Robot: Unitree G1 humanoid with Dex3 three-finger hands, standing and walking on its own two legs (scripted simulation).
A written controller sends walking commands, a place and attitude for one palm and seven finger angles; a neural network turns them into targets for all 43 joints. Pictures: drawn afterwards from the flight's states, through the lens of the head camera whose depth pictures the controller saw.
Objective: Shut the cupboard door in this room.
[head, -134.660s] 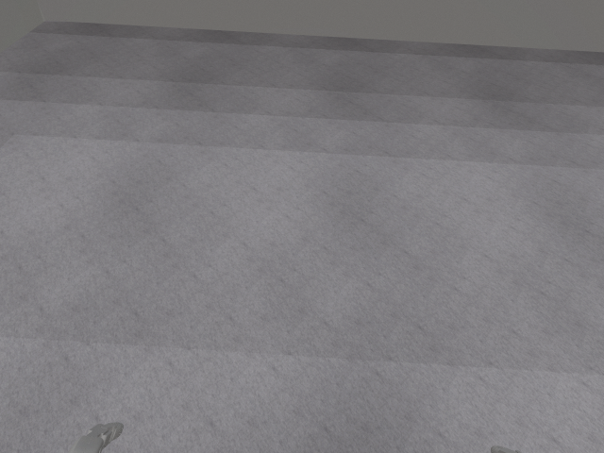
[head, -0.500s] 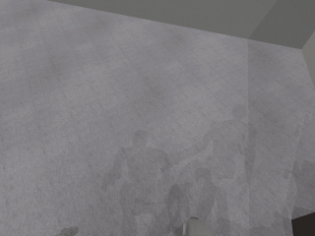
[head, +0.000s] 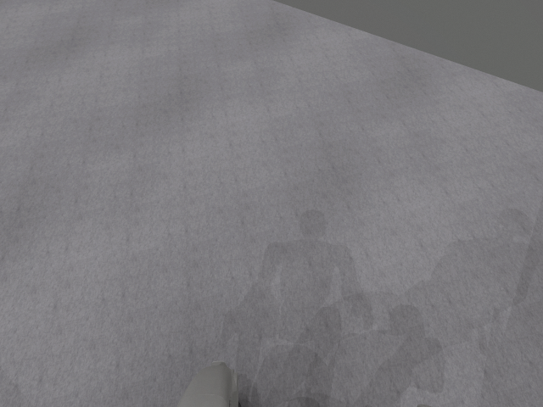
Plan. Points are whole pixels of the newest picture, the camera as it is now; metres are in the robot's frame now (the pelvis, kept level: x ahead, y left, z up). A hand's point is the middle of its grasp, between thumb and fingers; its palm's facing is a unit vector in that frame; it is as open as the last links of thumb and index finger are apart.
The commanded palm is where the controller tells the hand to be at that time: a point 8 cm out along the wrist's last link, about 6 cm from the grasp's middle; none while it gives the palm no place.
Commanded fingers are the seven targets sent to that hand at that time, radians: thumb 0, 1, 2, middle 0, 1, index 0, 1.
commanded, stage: walk to a spot facing it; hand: left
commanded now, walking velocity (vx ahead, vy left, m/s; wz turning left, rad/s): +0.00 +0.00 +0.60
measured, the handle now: out of the picture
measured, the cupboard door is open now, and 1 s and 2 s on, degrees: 7 7 7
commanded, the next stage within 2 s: turn to face it in 0.06 s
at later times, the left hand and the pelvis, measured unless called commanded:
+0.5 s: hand (144, 399) +0.14 +0.22 -0.17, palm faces +0.05 -0.98 -0.21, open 7.4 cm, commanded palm none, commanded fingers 0.00 0.90 0.90 -0.20 -0.30 -0.20 -0.30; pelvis +0.10 +0.03 +0.00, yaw +0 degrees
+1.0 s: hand (161, 335) +0.25 +0.23 -0.19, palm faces -0.23 -0.95 -0.20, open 7.4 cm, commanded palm none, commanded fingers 0.00 0.90 0.90 -0.20 -0.30 -0.20 -0.30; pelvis +0.14 +0.04 -0.01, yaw -17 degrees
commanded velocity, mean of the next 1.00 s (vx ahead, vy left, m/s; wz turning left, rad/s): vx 0.00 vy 0.00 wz -0.44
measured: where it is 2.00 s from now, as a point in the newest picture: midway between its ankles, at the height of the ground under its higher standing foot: outside the picture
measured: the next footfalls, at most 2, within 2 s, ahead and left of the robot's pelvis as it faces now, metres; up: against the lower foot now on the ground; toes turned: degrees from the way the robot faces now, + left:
left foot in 0.14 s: +0.15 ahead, +0.11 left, +0.00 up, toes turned +10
right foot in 0.58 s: +0.13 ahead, -0.11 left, +0.00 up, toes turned -8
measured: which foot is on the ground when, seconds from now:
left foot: up 0.00-0.12, down 0.14-0.60, up 0.62-0.92, down 0.94-1.00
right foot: down 0.00-0.14, up 0.16-0.56, down 0.58-0.94, up 0.96-1.00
